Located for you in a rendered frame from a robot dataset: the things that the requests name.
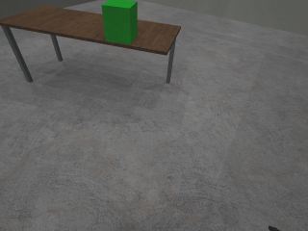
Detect table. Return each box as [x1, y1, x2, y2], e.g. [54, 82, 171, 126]
[0, 5, 181, 84]

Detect carton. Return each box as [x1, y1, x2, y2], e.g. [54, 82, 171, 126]
[101, 0, 138, 45]

